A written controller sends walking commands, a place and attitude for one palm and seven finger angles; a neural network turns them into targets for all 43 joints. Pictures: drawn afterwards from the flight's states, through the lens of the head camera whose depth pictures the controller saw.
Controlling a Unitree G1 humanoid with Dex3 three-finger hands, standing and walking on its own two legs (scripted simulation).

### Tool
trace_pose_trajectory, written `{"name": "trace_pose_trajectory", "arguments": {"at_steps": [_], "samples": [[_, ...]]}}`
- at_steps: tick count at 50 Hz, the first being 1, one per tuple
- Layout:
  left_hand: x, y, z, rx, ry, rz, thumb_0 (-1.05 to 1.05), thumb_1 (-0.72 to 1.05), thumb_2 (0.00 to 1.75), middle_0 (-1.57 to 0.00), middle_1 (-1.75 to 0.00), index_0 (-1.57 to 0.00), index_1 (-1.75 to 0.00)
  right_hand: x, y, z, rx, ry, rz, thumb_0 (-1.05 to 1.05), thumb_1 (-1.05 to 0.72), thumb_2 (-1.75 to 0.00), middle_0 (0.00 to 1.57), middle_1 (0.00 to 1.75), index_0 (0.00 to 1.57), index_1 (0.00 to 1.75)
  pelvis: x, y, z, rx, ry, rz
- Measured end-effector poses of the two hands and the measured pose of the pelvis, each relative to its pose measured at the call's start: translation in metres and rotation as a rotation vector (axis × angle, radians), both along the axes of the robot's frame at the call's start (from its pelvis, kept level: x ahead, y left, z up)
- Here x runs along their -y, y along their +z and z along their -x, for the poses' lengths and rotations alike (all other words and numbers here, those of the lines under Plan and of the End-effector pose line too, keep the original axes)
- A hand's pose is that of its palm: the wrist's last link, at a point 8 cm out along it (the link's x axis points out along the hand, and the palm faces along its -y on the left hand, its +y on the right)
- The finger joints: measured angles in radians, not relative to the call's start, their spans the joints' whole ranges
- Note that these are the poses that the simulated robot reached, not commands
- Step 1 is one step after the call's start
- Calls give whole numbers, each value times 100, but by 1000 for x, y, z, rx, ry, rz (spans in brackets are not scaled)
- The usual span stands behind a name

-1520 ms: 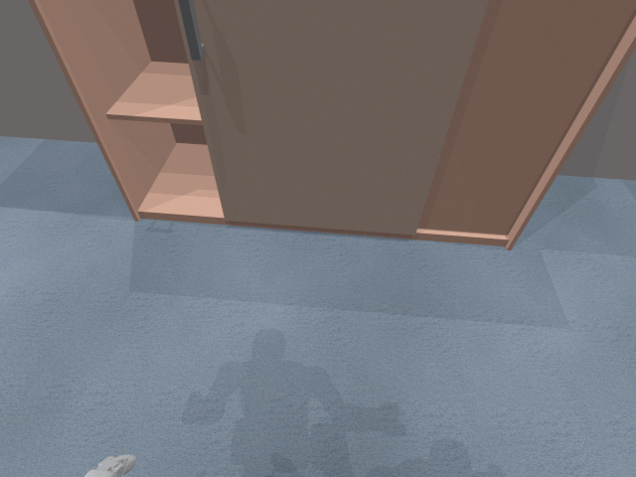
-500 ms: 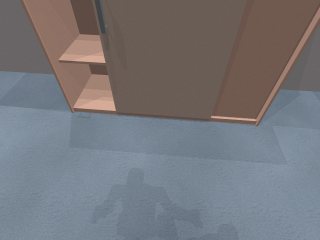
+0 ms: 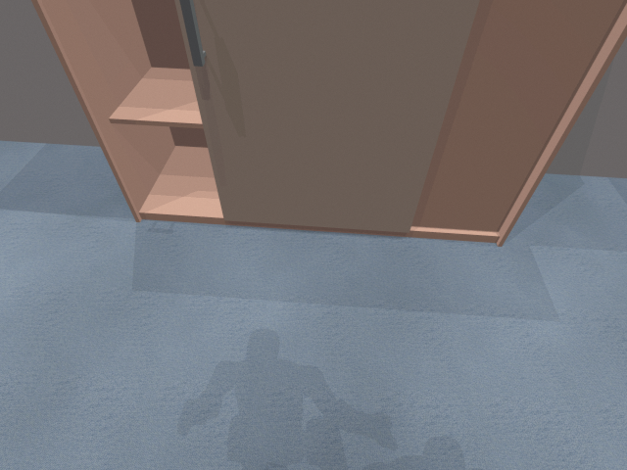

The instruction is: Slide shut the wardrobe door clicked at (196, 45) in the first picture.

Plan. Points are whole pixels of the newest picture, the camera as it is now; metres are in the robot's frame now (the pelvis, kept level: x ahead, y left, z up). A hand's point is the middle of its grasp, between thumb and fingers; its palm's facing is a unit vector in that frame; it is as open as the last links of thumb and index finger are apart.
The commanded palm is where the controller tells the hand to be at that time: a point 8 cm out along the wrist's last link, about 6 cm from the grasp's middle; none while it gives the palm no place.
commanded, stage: walk to a spot facing it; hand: right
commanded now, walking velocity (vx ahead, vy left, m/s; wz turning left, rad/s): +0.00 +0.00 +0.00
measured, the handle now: (193, 18) +1.17 +0.39 +0.10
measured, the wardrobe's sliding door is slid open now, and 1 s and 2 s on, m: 0.39 0.39 0.39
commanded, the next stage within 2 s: none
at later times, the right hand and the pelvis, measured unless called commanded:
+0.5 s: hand out of the picture +0.06 -0.17 -0.18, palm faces -0.18 +0.94 -0.28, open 7.4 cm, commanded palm none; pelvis -0.02 +0.03 -0.03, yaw +13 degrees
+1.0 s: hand out of the picture +0.11 -0.18 -0.18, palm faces -0.35 +0.91 -0.21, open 7.4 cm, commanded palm none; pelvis -0.01 -0.01 -0.01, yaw +27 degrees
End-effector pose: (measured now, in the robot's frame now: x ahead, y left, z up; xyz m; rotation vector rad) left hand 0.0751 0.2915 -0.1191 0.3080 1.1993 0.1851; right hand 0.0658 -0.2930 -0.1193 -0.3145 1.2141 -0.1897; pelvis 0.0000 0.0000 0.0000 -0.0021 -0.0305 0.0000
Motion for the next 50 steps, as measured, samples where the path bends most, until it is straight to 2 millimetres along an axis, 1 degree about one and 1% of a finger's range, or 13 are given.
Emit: {"name": "trace_pose_trajectory", "arguments": {"at_steps": [6,10,13,18,21,24,25,27,32,35,39,44,50], "samples": [[-1,0,-2,14,7,-2,0,90,90,-20,-30,-20,-30,-2,0,-1,2,1,3,0,-91,-89,20,30,20,30,-1,-1,1,-1,15,0],[6,-5,5,27,45,12,0,90,90,-20,-30,-20,-30,-10,-7,2,-27,15,-9,0,-91,-89,20,30,20,30,-1,-4,4,-8,53,1],[14,-12,18,25,81,34,0,90,90,-20,-30,-20,-30,-21,-15,5,-55,38,-34,0,-91,-89,20,30,20,30,-2,-8,8,-13,82,5],[21,-28,50,0,152,80,0,90,90,-20,-30,-20,-30,-42,-27,7,-90,80,-67,0,-91,-89,20,30,20,30,-8,-17,17,-13,141,30],[18,-40,68,-15,200,110,0,90,90,-20,-30,-20,-30,-59,-28,7,-99,100,-70,0,-91,-89,20,30,20,30,-16,-21,20,-7,182,36],[8,-56,82,-25,244,133,0,90,90,-21,-30,-21,-30,-74,-30,6,-77,130,-59,0,-91,-89,20,30,20,30,-27,-31,22,-13,221,31],[5,-58,85,-32,260,136,0,90,90,-21,-30,-20,-30,-78,-30,7,-75,136,-54,0,-91,-89,20,30,20,30,-30,-31,24,-14,228,27],[1,-54,91,-40,282,139,1,90,90,-20,-30,-20,-30,-85,-26,10,-81,141,-51,0,-91,-89,20,30,20,30,-34,-27,27,-16,232,24],[-10,-33,97,-13,321,126,1,91,90,-20,-30,-20,-30,-98,-15,12,-98,168,-64,0,-91,-89,20,30,20,30,-40,-11,30,-33,286,36],[-16,-25,98,18,353,104,1,91,90,-20,-30,-20,-30,-100,-11,7,-101,198,-69,0,-91,-89,20,30,20,30,-39,-6,31,-43,322,38],[-19,-17,100,53,388,72,0,91,90,-20,-30,-20,-30,-98,-11,-6,-87,236,-73,0,-91,-89,20,30,20,30,-32,-5,31,-48,363,28],[-10,-7,102,85,409,45,0,91,90,-20,-30,-20,-30,-88,-14,-25,-58,279,-92,0,-91,-89,20,30,20,30,-18,-5,26,-52,408,11],[19,6,97,140,448,14,1,91,90,-20,-30,-20,-30,-64,-25,-54,-51,337,-121,0,-91,-89,20,30,20,30,9,-8,9,-65,476,-1]]}}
